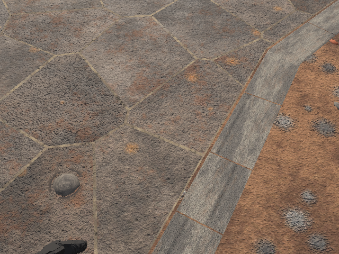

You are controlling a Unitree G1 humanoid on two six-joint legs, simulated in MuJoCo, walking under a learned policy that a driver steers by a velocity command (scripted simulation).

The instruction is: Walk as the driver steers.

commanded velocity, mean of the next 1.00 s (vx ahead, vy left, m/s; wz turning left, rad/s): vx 0.36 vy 0.00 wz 0.33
